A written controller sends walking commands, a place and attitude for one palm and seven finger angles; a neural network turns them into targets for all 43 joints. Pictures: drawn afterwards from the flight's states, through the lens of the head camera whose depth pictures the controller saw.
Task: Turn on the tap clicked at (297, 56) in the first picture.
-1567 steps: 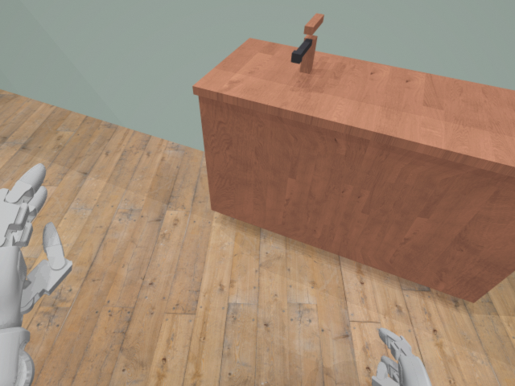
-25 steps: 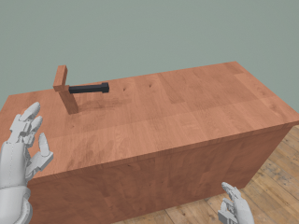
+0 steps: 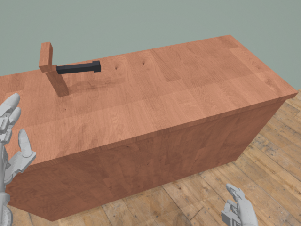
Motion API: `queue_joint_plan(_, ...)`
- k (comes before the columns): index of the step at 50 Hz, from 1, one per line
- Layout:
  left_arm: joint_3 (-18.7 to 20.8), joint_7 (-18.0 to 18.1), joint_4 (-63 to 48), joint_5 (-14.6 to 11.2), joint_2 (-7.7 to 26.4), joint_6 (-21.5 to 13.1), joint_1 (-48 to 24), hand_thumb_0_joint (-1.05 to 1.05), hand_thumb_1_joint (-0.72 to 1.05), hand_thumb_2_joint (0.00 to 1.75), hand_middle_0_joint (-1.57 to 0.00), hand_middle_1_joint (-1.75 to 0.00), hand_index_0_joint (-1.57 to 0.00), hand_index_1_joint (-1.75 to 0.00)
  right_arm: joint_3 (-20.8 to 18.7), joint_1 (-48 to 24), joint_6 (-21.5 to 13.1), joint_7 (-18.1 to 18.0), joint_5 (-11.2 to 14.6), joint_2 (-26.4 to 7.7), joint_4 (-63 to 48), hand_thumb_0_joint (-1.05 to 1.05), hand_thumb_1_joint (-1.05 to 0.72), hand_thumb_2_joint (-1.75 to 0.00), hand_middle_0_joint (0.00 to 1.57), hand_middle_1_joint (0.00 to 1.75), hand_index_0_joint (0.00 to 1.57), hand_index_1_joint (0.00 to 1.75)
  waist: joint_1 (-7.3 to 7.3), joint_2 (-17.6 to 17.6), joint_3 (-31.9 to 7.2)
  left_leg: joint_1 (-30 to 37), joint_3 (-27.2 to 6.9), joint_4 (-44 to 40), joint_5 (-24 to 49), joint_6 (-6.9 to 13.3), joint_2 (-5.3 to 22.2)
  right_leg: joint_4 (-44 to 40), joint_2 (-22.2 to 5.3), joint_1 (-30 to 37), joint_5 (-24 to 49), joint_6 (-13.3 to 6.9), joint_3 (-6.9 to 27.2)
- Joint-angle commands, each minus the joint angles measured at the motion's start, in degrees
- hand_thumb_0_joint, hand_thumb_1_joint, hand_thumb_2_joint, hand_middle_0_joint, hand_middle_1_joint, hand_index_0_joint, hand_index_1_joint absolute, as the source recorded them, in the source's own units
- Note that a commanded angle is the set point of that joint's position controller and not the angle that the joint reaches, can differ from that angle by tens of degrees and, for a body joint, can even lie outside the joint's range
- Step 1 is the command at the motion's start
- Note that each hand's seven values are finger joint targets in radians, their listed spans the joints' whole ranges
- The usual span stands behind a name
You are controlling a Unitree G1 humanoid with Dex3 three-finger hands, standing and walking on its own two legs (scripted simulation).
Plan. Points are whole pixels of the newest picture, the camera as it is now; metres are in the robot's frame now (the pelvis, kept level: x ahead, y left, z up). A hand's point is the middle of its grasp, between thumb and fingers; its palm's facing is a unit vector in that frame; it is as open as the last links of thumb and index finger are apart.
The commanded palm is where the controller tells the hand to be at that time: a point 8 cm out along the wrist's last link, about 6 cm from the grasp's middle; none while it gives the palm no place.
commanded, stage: step back with the hand held close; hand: left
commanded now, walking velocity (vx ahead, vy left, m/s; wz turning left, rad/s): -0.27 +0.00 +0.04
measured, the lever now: (96, 66) +0.59 +0.24 +0.08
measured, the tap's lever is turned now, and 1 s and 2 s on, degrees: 81 81 81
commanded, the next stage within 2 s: stop stepping back and stand still in 1.24 s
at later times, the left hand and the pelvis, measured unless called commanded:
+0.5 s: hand (19, 172) +0.18 +0.25 +0.16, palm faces +0.43 -0.80 -0.41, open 7.4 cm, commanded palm +0.12 +0.28 +0.18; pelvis -0.04 +0.00 -0.01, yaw +1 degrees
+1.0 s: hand (10, 195) +0.14 +0.24 +0.17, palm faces +0.45 -0.82 -0.36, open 7.4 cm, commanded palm +0.09 +0.27 +0.18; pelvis -0.07 -0.01 +0.00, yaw +0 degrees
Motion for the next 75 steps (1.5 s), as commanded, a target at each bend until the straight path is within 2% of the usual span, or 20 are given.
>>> queue_joint_plan(1, 6.4, 1.6, -10.9, 0.2, 8.3, -4.0, -2.4, 0.0, 0.9, 0.9, -0.2, -0.3, -0.2, -0.3, -2.5, -5.1, -3.5, -0.8, 0.3, -6.8, -9.1, 0.0, -0.9, -0.9, 0.2, 0.3, 0.2, 0.3, 0.15, 1.9, -8.0, -6.3, -6.1, -7.9, -11.2, 2.1, 5.3, -3.3, -2.2, 6.1, -3.7, -1.4, 3.6)
queue_joint_plan(7, 6.3, 2.6, -11.8, 0.6, 9.1, -4.6, -4.5, 0.0, 0.9, 0.9, -0.2, -0.3, -0.2, -0.3, -2.3, -4.1, -4.7, -0.8, 0.3, -6.7, -8.0, 0.0, -0.9, -0.9, 0.2, 0.3, 0.2, 0.3, -0.49, -1.9, -7.3, -4.5, -5.6, -1.6, -15.9, 1.8, 3.7, -7.7, -4.9, -2.3, -15.5, -2.8, 6.3)
queue_joint_plan(25, 8.2, 3.0, -14.7, 1.6, 8.7, -6.2, -3.4, 0.0, 0.9, 0.9, -0.2, -0.3, -0.2, -0.3, -2.5, -4.1, -6.3, -0.6, 0.0, -7.0, -8.0, 0.0, -0.9, -0.9, 0.2, 0.3, 0.2, 0.3, -0.28, 5.4, -8.9, -19.3, -10.4, -8.7, -20.2, 4.0, 8.1, 6.0, -0.1, 10.0, -3.1, -1.1, 3.7)
queue_joint_plan(31, 8.2, 3.3, -15.6, 0.6, 10.1, -6.0, -3.2, 0.0, 0.9, 0.9, -0.2, -0.3, -0.2, -0.3, -2.7, -2.6, -5.9, 0.3, -0.4, -5.4, -5.8, 0.0, -0.9, -0.9, 0.2, 0.3, 0.2, 0.3, -1.04, -7.0, -10.0, -6.0, -4.1, 9.9, -14.9, 0.3, 1.5, -8.7, -11.2, -5.9, -11.9, -6.9, 14.1)
queue_joint_plan(34, 8.4, 3.6, -15.8, 0.4, 10.1, -5.2, -1.3, 0.0, 0.9, 0.9, -0.2, -0.3, -0.2, -0.3, -2.3, -2.6, -5.0, 0.8, -0.4, -4.7, -5.2, 0.0, -0.9, -0.9, 0.2, 0.3, 0.2, 0.3, -1.58, -8.0, -13.4, -1.2, -4.4, 10.7, -8.4, 0.2, 1.2, -6.9, -12.8, -5.4, -4.1, -7.7, 11.6)
queue_joint_plan(37, 9.3, 3.5, -18.4, 0.2, 10.6, -5.9, -0.5, 0.0, 0.9, 0.9, -0.2, -0.3, -0.2, -0.3, -2.6, -4.0, -4.7, 0.1, -0.1, -6.3, -7.2, 0.0, -0.9, -0.9, 0.2, 0.3, 0.2, 0.3, -1.42, 2.9, -10.1, -6.0, -11.9, -3.2, -15.6, 2.9, 6.7, 1.5, -3.8, -6.7, -12.1, -3.0, 5.5)
queue_joint_plan(39, 10.4, 3.4, -19.1, 1.2, 9.6, -6.2, -2.0, 0.0, 0.9, 0.9, -0.2, -0.3, -0.2, -0.3, -2.9, -4.6, -5.8, -0.8, -0.7, -7.3, -7.5, 0.0, -0.9, -0.9, 0.2, 0.3, 0.2, 0.3, -1.29, 17.8, -10.4, -21.6, -24.3, -21.3, -28.3, 7.5, 17.8, 24.5, 5.7, 7.7, -12.4, 0.2, 0.5)
queue_joint_plan(42, 8.8, 2.8, -15.8, 0.5, 8.4, -5.6, -3.1, 0.0, 0.9, 0.9, -0.2, -0.3, -0.2, -0.3, -3.9, -3.3, -7.6, -0.2, -1.0, -6.0, -5.6, 0.0, -0.9, -0.9, 0.2, 0.3, 0.2, 0.3, -0.47, 9.4, -10.0, -5.8, -19.6, -15.2, -9.0, 7.9, 16.3, 28.8, 4.8, -4.7, -18.6, -0.6, 3.0)
queue_joint_plan(44, 5.7, 2.6, -15.1, -0.3, 6.0, -5.0, -2.0, 0.0, 0.9, 0.9, -0.2, -0.3, -0.2, -0.3, -3.0, -2.9, -8.4, 0.0, -0.9, -5.4, -4.1, 0.0, -0.9, -0.9, 0.2, 0.3, 0.2, 0.3, -0.27, 11.6, -11.9, 5.6, -16.0, -12.3, 4.6, 6.7, 14.7, 18.8, 4.2, -6.9, -20.0, -0.7, 1.5)
queue_joint_plan(48, 3.3, 1.6, -15.3, 0.1, 6.6, -3.3, -5.5, 0.0, 0.9, 0.9, -0.2, -0.3, -0.2, -0.3, -1.9, -5.2, -8.1, 0.4, -1.6, -5.8, -3.4, 0.0, -0.9, -0.9, 0.2, 0.3, 0.2, 0.3, 0.53, 11.0, -10.4, 5.2, -12.4, -9.8, 5.1, 3.5, 11.7, -5.7, 3.9, 2.3, -6.3, -1.3, 1.5)
queue_joint_plan(52, 4.7, 1.4, -13.7, -0.4, 10.0, -3.4, -6.5, 0.0, 0.9, 0.9, -0.2, -0.3, -0.2, -0.3, -3.1, -5.1, -6.2, 0.1, -0.3, -4.3, -3.9, 0.0, -0.9, -0.9, 0.2, 0.3, 0.2, 0.3, 0.48, -15.7, -12.0, -2.7, -2.5, 22.4, -12.0, -2.5, -1.5, -13.6, -16.6, -1.6, 15.7, -10.8, 18.3)
queue_joint_plan(55, 7.9, 1.1, -13.2, 0.1, 11.2, -3.1, -0.3, 0.0, 0.9, 0.9, -0.2, -0.3, -0.2, -0.3, -0.9, -6.3, -4.2, 0.3, -0.8, -1.7, -5.8, 0.0, -0.9, -0.9, 0.2, 0.3, 0.2, 0.3, -0.35, -9.0, -13.3, -12.1, -3.9, 26.0, -13.7, -2.4, -0.1, -4.7, -14.6, 10.2, 39.5, -10.8, 12.5)
queue_joint_plan(60, 8.5, 1.6, -13.7, -0.2, 10.1, -3.8, 1.8, 0.0, 0.9, 0.9, -0.2, -0.3, -0.2, -0.3, -1.7, -4.6, -2.1, -0.9, -0.3, -3.5, -7.1, 0.0, -0.9, -0.9, 0.2, 0.3, 0.2, 0.3, -1.32, -8.0, -14.3, -3.3, -1.1, 1.0, -4.5, -1.5, 0.1, -0.4, -11.6, 14.1, 39.7, -7.7, 10.5)
queue_joint_plan(62, 8.3, 1.6, -17.4, -0.9, 11.0, -4.8, 1.1, 0.0, 0.9, 0.9, -0.2, -0.3, -0.2, -0.3, -2.8, -3.6, -2.2, -1.1, 0.3, -5.9, -7.7, 0.0, -0.9, -0.9, 0.2, 0.3, 0.2, 0.3, -1.19, -1.4, -16.0, 5.5, -4.9, -9.5, 22.5, 0.4, 6.1, 5.0, -5.7, 10.5, 27.8, -2.8, 6.2)
queue_joint_plan(63, 8.0, 1.6, -18.3, -0.8, 11.3, -4.8, 1.5, 0.0, 0.9, 0.9, -0.2, -0.3, -0.2, -0.3, -3.8, -3.8, -2.4, -1.1, 1.0, -7.1, -8.8, 0.0, -0.9, -0.9, 0.2, 0.3, 0.2, 0.3, -0.62, 6.9, -16.2, 12.4, -10.8, -8.1, 38.0, 2.5, 12.9, 8.3, -0.8, 3.0, 7.8, -0.7, 3.3)
queue_joint_plan(66, 8.2, 0.9, -20.0, -1.2, 10.7, -4.7, 2.9, 0.0, 0.9, 0.9, -0.2, -0.3, -0.2, -0.3, -3.0, -3.3, -5.8, -0.1, -0.7, -5.7, -7.6, 0.0, -0.9, -0.9, 0.2, 0.3, 0.2, 0.3, -0.07, 16.7, -15.9, 17.8, -12.7, -6.4, 55.7, 6.3, 17.2, 17.1, 2.5, -8.5, -18.9, -0.5, 2.5)
queue_joint_plan(69, 6.9, 1.6, -18.7, -0.2, 9.3, -3.0, 1.2, 0.0, 0.9, 0.9, -0.2, -0.3, -0.2, -0.3, -3.7, -1.4, -7.5, 0.6, 0.3, -6.6, -6.2, 0.0, -0.9, -0.9, 0.2, 0.3, 0.2, 0.3, -0.76, 11.8, -14.5, 17.1, -8.8, -5.2, 43.1, 5.1, 14.4, 10.3, 1.9, -4.0, -11.5, -0.5, 1.5)
queue_joint_plan(72, 6.2, 1.8, -14.2, -0.2, 8.6, -1.2, 0.6, 0.0, 0.9, 0.9, -0.2, -0.3, -0.2, -0.3, -3.1, -3.4, -7.1, 0.6, 0.9, -7.6, -7.1, 0.0, -0.9, -0.9, 0.2, 0.3, 0.2, 0.3, -0.29, 7.2, -8.8, -0.9, -6.8, -6.9, 2.5, 3.4, 10.6, -2.0, 1.7, 10.1, -6.1, -0.2, 0.4)
queue_joint_plan(74, 6.3, 1.8, -12.9, 0.3, 10.1, -1.3, -3.2, 0.0, 0.9, 0.9, -0.2, -0.3, -0.2, -0.3, -2.8, -4.6, -6.6, 0.3, 0.4, -6.7, -7.4, 0.0, -0.9, -0.9, 0.2, 0.3, 0.2, 0.3, -1.72, -5.6, -4.9, -5.5, -3.8, 3.4, -15.0, 0.9, 2.6, -13.7, -7.2, 6.0, -12.4, -4.4, 13.9)
queue_joint_plan(75, 6.7, 1.9, -12.3, 0.3, 10.7, -0.8, -4.7, 0.0, 0.9, 0.9, -0.2, -0.3, -0.2, -0.3, -3.1, -3.7, -6.4, 0.2, 0.6, -6.2, -6.5, 0.0, -0.9, -0.9, 0.2, 0.3, 0.2, 0.3, -1.68, -10.9, -6.3, -1.4, -1.9, 14.0, -15.6, -0.2, -0.4, -19.2, -13.2, -3.0, -30.1, -7.2, 23.2)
